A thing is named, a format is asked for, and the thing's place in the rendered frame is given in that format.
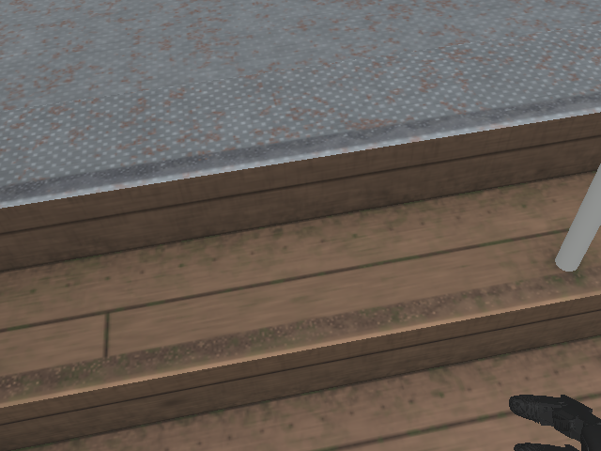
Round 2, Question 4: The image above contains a robot right hand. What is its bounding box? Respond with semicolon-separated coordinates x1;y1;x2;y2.
509;395;601;451

